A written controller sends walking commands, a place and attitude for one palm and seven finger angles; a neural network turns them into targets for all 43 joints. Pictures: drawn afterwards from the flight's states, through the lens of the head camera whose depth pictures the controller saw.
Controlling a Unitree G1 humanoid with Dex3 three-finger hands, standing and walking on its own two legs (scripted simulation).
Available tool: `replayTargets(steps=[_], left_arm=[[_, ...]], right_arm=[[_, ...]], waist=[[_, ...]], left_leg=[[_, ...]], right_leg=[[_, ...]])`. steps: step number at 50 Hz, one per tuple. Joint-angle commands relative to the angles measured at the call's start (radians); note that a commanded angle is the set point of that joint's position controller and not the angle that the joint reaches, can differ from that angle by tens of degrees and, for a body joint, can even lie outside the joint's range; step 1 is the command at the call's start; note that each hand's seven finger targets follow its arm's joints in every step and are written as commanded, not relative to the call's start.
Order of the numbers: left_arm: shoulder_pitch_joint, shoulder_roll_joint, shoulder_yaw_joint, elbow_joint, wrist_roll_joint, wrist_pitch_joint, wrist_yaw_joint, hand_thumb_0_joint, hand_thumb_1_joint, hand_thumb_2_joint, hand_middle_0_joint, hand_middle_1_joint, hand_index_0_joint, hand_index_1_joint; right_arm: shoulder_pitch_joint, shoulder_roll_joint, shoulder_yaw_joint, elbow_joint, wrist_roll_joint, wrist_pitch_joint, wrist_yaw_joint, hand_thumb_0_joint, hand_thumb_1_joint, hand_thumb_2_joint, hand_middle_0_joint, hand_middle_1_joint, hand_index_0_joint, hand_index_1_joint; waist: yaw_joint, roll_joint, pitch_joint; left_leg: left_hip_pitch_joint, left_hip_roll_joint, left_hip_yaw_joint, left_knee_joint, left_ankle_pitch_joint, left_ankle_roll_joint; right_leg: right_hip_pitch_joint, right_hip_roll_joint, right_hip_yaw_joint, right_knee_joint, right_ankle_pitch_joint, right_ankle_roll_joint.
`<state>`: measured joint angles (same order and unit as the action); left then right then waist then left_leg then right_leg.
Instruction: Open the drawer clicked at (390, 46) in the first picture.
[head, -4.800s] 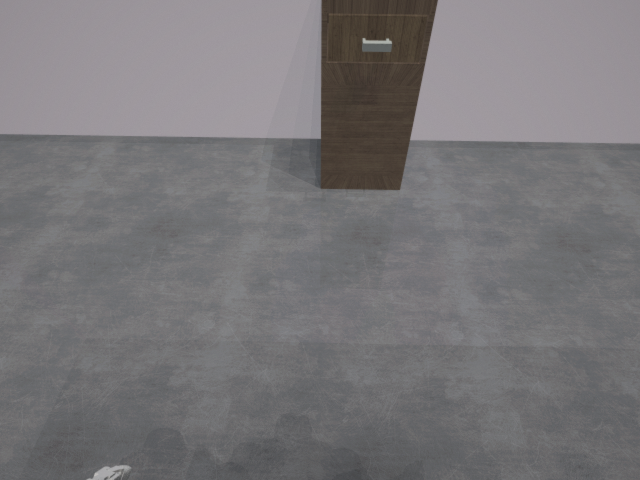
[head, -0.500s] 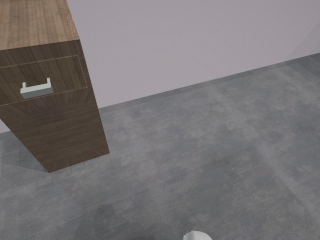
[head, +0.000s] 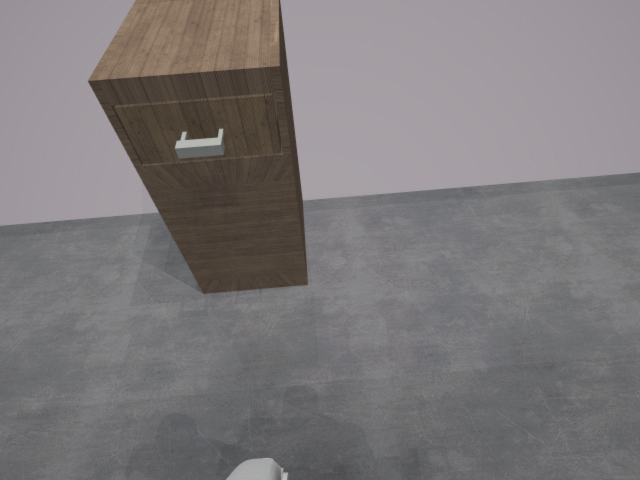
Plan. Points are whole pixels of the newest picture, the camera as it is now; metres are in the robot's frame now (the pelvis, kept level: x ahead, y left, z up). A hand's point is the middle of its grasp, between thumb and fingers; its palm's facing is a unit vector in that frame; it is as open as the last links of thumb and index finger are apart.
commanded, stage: turn to face it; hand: left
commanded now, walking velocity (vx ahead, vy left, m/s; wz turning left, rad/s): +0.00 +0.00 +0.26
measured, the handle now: (201, 141) +0.79 +0.32 -0.07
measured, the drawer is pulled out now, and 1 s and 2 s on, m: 0.00 0.00 0.00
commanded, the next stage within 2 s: take the last steps up to it in 0.08 s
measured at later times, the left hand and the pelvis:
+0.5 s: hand out of the picture +0.03 +0.22 -0.16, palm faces +0.14 -0.96 -0.25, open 7.4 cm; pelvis +0.01 +0.02 +0.00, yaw +7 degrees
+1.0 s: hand out of the picture +0.00 +0.19 -0.18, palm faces +0.31 -0.94 -0.12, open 7.4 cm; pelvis +0.14 +0.07 -0.02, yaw +11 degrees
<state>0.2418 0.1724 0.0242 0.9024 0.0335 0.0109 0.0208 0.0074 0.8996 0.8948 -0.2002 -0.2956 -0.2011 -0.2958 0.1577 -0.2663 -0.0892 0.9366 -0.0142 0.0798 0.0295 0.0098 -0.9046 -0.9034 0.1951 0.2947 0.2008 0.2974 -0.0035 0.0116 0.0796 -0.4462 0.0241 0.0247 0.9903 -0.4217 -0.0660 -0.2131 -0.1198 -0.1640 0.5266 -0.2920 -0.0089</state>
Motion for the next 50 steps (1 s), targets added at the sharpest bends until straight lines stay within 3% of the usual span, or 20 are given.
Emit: replayTargets(steps=[1,4,6,7,8,10,13,20,24,25,26,27,28,30,33,45,47,48,49,50], left_arm=[[0.086,0.260,0.070,-0.022,0.002,-0.016,0.013,0.000,0.900,0.900,-0.200,-0.300,-0.200,-0.300],[0.066,0.266,0.075,-0.004,-0.001,-0.013,0.013,0.000,0.900,0.900,-0.200,-0.300,-0.200,-0.300],[0.043,0.243,0.074,0.001,-0.017,-0.005,0.011,0.000,0.900,0.900,-0.200,-0.300,-0.200,-0.300],[0.064,0.191,0.069,-0.019,-0.024,0.001,0.006,0.000,0.900,0.900,-0.200,-0.300,-0.200,-0.300],[0.025,0.139,0.044,-0.048,-0.020,0.004,0.002,0.000,0.900,0.900,-0.200,-0.300,-0.200,-0.300],[-0.048,0.140,0.044,-0.033,-0.017,0.020,0.008,0.000,0.900,0.900,-0.200,-0.300,-0.200,-0.300],[-0.016,0.136,0.044,0.017,-0.011,0.012,-0.017,0.000,0.900,0.900,-0.200,-0.300,-0.200,-0.300],[-0.057,0.100,0.025,0.021,-0.008,-0.013,-0.036,0.000,0.900,0.900,-0.200,-0.300,-0.200,-0.300],[0.106,0.086,0.027,0.086,-0.007,-0.035,-0.034,0.000,0.900,0.900,-0.200,-0.300,-0.200,-0.300],[0.174,0.129,0.039,0.112,-0.002,-0.047,-0.027,0.000,0.900,0.900,-0.200,-0.300,-0.200,-0.300],[0.254,0.219,0.058,0.131,0.008,-0.055,-0.016,0.000,0.900,0.900,-0.200,-0.300,-0.200,-0.300],[0.298,0.251,0.064,0.129,-0.008,-0.054,-0.008,0.000,0.900,0.900,-0.200,-0.300,-0.200,-0.300],[0.258,0.227,0.061,0.132,-0.011,-0.059,-0.004,0.000,0.900,0.900,-0.200,-0.300,-0.200,-0.300],[0.146,0.143,0.042,0.115,-0.009,-0.066,0.000,0.000,0.900,0.900,-0.200,-0.300,-0.200,-0.300],[0.155,0.087,0.025,0.125,-0.013,-0.085,-0.001,0.000,0.900,0.900,-0.200,-0.300,-0.200,-0.300],[0.259,0.105,0.036,0.225,-0.004,-0.085,0.006,0.000,0.900,0.900,-0.200,-0.300,-0.200,-0.300],[0.222,0.112,0.042,0.224,-0.010,-0.079,0.005,0.000,0.900,0.900,-0.200,-0.300,-0.200,-0.300],[0.228,0.085,0.038,0.222,-0.014,-0.076,0.002,0.000,0.900,0.900,-0.200,-0.300,-0.200,-0.300],[0.283,0.028,0.032,0.207,-0.024,-0.072,-0.005,0.000,0.900,0.900,-0.200,-0.300,-0.200,-0.300],[0.224,0.018,0.023,0.160,-0.023,-0.074,-0.011,0.000,0.900,0.900,-0.200,-0.300,-0.200,-0.300]], right_arm=[[-0.107,-0.025,0.012,-0.096,0.006,-0.033,-0.004,0.000,-0.900,-0.900,0.200,0.300,0.200,0.300],[-0.052,-0.028,0.018,-0.074,0.010,-0.046,-0.013,0.000,-0.900,-0.900,0.200,0.300,0.200,0.300],[0.019,-0.064,0.013,-0.049,0.005,-0.060,-0.016,0.000,-0.900,-0.900,0.200,0.300,0.200,0.300],[0.040,-0.151,-0.006,-0.049,-0.005,-0.071,-0.020,0.000,-0.900,-0.900,0.200,0.300,0.200,0.300],[0.075,-0.220,-0.019,-0.045,-0.005,-0.064,-0.024,0.000,-0.900,-0.900,0.200,0.300,0.200,0.300],[0.066,-0.179,-0.008,-0.020,-0.009,-0.064,-0.045,0.000,-0.900,-0.900,0.200,0.300,0.200,0.300],[0.011,-0.114,0.014,-0.027,-0.010,-0.077,-0.047,0.000,-0.900,-0.900,0.200,0.300,0.200,0.300],[0.115,-0.104,0.011,0.022,-0.012,-0.097,-0.046,0.000,-0.900,-0.900,0.200,0.300,0.200,0.300],[0.088,-0.079,0.016,0.046,-0.007,-0.097,-0.045,0.000,-0.900,-0.900,0.200,0.300,0.200,0.300],[0.090,-0.036,0.021,0.047,0.000,-0.102,-0.041,0.000,-0.900,-0.900,0.200,0.300,0.200,0.300],[0.086,0.034,0.037,0.021,0.008,-0.108,-0.035,0.000,-0.900,-0.900,0.200,0.300,0.200,0.300],[0.026,-0.022,0.025,-0.011,-0.006,-0.102,-0.027,0.000,-0.900,-0.900,0.200,0.300,0.200,0.300],[-0.015,-0.034,0.017,-0.008,-0.011,-0.096,-0.020,0.000,-0.900,-0.900,0.200,0.300,0.200,0.300],[0.045,-0.012,0.009,0.040,-0.012,-0.090,-0.009,0.000,-0.900,-0.900,0.200,0.300,0.200,0.300],[0.120,0.035,0.019,0.085,-0.014,-0.086,-0.005,0.000,-0.900,-0.900,0.200,0.300,0.200,0.300],[-0.045,0.070,0.032,0.026,-0.004,-0.116,0.008,0.000,-0.900,-0.900,0.200,0.300,0.200,0.300],[0.094,0.047,0.027,0.068,-0.011,-0.128,-0.005,0.000,-0.900,-0.900,0.200,0.300,0.200,0.300],[0.236,-0.004,0.016,0.112,-0.016,-0.136,-0.019,0.000,-0.900,-0.900,0.200,0.300,0.200,0.300],[0.354,-0.119,-0.011,0.136,-0.028,-0.144,-0.034,0.000,-0.900,-0.900,0.200,0.300,0.200,0.300],[0.420,-0.173,-0.017,0.144,-0.012,-0.131,-0.043,0.000,-0.900,-0.900,0.200,0.300,0.200,0.300]], waist=[[0.064,-0.232,-0.093],[0.039,-0.235,-0.145],[-0.006,-0.154,-0.170],[-0.014,0.081,-0.212],[-0.038,0.266,-0.176],[-0.040,0.251,-0.143],[-0.010,0.174,-0.071],[-0.036,0.142,-0.026],[0.049,0.066,-0.044],[0.080,-0.044,-0.044],[0.112,-0.310,-0.038],[0.136,-0.323,0.000],[0.118,-0.288,0.082],[0.036,-0.143,0.119],[0.009,-0.140,0.058],[0.043,-0.155,0.053],[-0.033,-0.111,-0.013],[-0.084,-0.025,-0.097],[-0.103,0.221,-0.225],[-0.116,0.269,-0.223]], left_leg=[[0.005,-0.014,0.046,-0.176,-0.052,0.006],[0.122,-0.025,0.072,-0.377,0.020,0.020],[0.322,0.010,0.056,-0.621,0.253,0.041],[0.492,0.200,-0.158,-0.643,0.510,0.116],[0.508,0.386,-0.324,-0.631,0.848,0.239],[0.386,0.328,-0.273,-0.643,0.694,0.269],[0.336,0.229,-0.197,-0.705,0.366,0.227],[0.325,0.214,-0.254,-0.761,0.105,0.247],[0.161,0.145,-0.192,-0.625,-0.003,0.187],[0.018,0.075,-0.131,-0.480,-0.054,0.146],[-0.181,-0.042,0.009,-0.210,-0.124,0.093],[-0.239,-0.015,-0.034,-0.044,-0.159,0.090],[-0.256,0.024,-0.071,0.055,-0.072,0.095],[-0.222,0.067,-0.062,0.106,0.081,0.084],[-0.169,0.073,-0.010,0.079,0.218,0.051],[-0.021,0.061,0.094,-0.323,0.185,0.088],[0.204,0.007,0.134,-0.450,0.220,0.099],[0.420,0.033,0.096,-0.509,0.241,0.112],[0.641,0.283,-0.228,-0.562,0.283,0.191],[0.638,0.403,-0.433,-0.685,0.295,0.259]], right_leg=[[0.142,-0.225,0.166,-0.133,0.532,-0.124],[0.160,-0.217,0.138,-0.063,0.587,-0.097],[0.059,-0.172,0.070,0.057,0.475,-0.019],[-0.140,-0.081,0.008,0.211,0.201,0.047],[-0.317,-0.010,0.021,0.363,-0.313,0.085],[-0.300,-0.004,0.131,0.510,-0.297,0.076],[-0.308,0.017,0.112,0.524,-0.166,0.070],[-0.225,0.047,0.076,0.239,-0.167,0.058],[0.086,0.083,0.046,-0.059,-0.003,0.051],[0.238,0.013,0.143,-0.150,-0.053,0.032],[0.338,-0.227,0.463,-0.306,-0.230,-0.050],[0.230,-0.340,0.663,-0.419,-0.402,-0.124],[0.113,-0.337,0.679,-0.465,-0.497,-0.142],[0.027,-0.267,0.477,-0.439,-0.362,-0.107],[0.065,-0.159,0.218,-0.390,0.003,-0.067],[0.138,-0.188,0.139,-0.281,0.301,-0.115],[0.093,-0.134,0.080,-0.102,0.398,-0.088],[0.019,-0.089,0.047,0.110,0.389,-0.062],[-0.193,0.034,-0.015,0.400,0.038,-0.013],[-0.325,0.099,0.050,0.620,-0.292,-0.014]])
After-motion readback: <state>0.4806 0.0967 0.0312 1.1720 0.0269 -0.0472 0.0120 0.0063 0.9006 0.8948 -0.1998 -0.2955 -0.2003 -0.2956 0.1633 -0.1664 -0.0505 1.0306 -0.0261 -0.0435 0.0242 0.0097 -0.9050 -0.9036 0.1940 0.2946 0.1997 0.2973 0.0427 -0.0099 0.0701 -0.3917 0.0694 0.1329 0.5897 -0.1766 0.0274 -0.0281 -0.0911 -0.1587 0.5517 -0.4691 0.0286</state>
